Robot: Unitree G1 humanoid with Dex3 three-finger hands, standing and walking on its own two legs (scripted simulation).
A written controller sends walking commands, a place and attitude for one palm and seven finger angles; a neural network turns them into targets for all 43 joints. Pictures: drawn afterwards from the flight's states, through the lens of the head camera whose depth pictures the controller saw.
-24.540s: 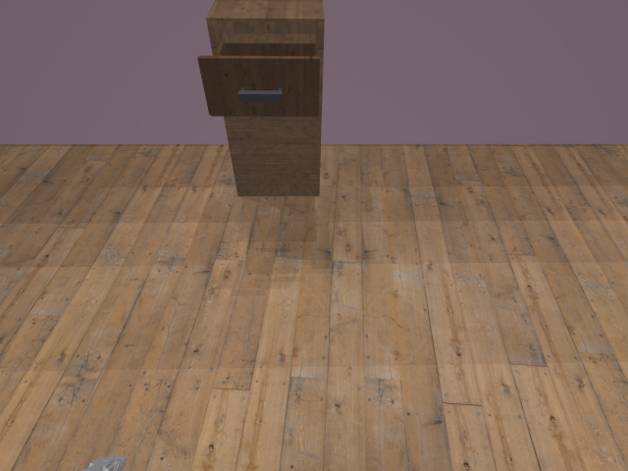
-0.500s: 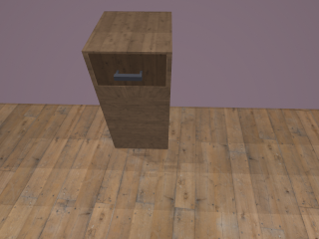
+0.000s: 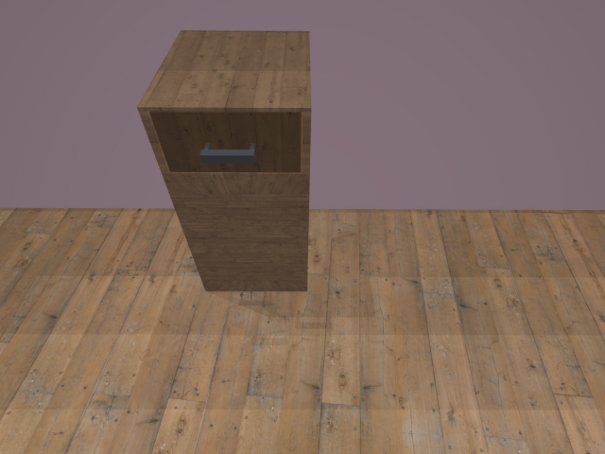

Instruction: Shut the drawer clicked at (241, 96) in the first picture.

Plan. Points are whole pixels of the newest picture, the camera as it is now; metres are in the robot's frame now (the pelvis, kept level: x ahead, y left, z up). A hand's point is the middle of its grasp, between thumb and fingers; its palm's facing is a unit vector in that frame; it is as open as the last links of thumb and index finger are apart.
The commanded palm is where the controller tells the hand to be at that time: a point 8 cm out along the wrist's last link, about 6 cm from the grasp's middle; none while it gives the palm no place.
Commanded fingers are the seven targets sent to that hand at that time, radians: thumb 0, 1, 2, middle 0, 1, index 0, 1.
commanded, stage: look to check the result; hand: left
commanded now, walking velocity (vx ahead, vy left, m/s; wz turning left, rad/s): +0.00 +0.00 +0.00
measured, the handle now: (229, 151) +0.78 +0.23 -0.08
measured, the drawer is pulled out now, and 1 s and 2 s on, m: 0.00 0.00 0.00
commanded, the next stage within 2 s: stand and wait in 0.58 s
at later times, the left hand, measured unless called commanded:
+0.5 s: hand out of the picture -0.01 +0.15 -0.17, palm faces +0.05 -0.98 -0.18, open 7.4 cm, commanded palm none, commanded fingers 0.00 0.90 0.90 -0.20 -0.30 -0.20 -0.30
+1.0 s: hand out of the picture +0.01 +0.15 -0.17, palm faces +0.04 -0.98 -0.19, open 7.4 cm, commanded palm none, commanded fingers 0.00 0.90 0.90 -0.20 -0.30 -0.20 -0.30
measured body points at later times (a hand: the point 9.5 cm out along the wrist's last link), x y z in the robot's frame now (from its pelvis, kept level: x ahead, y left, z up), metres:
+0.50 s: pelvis +0.01 -0.01 +0.00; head +0.02 -0.01 +0.45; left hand -0.01 +0.20 -0.16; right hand +0.00 -0.22 -0.17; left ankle +0.03 +0.11 -0.74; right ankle +0.00 -0.09 -0.74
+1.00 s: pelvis +0.02 -0.01 +0.00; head +0.03 -0.02 +0.45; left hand +0.00 +0.20 -0.16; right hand +0.00 -0.22 -0.17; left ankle +0.03 +0.11 -0.74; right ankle +0.00 -0.09 -0.74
